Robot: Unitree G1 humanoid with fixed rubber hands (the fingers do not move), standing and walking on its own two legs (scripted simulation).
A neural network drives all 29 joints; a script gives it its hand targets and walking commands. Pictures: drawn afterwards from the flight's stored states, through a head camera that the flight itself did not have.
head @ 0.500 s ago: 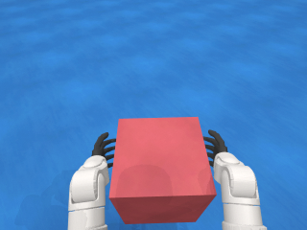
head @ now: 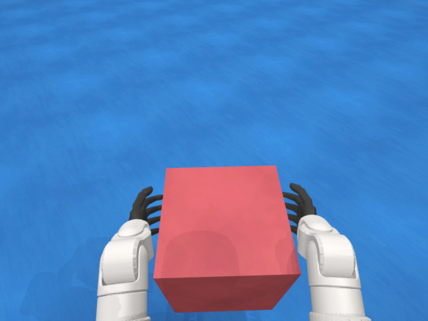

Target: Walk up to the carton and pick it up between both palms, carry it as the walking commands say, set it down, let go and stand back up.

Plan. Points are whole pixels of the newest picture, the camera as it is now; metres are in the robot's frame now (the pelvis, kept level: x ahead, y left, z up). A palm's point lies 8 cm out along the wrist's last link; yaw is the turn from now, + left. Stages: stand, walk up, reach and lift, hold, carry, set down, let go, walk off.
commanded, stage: carry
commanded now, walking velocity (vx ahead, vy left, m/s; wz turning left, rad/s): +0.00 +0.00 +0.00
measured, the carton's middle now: (222, 243) +0.28 +0.00 -0.02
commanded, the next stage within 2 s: hold in 0.10 s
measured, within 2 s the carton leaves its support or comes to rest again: neither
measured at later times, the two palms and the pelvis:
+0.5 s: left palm (135, 237) +0.26 +0.16 +0.06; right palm (300, 228) +0.27 -0.14 +0.05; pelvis -0.02 +0.00 +0.01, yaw +3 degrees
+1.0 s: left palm (138, 230) +0.27 +0.16 +0.05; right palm (299, 225) +0.28 -0.14 +0.05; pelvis -0.03 +0.00 +0.00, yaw +2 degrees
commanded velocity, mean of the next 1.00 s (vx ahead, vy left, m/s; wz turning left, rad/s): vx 0.00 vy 0.00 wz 0.00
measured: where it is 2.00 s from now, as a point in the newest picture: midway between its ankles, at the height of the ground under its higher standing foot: outside the picture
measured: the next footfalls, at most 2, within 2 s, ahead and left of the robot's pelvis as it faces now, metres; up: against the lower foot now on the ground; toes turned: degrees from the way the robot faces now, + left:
none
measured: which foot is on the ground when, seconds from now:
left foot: down 0.00-1.00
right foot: down 0.00-1.00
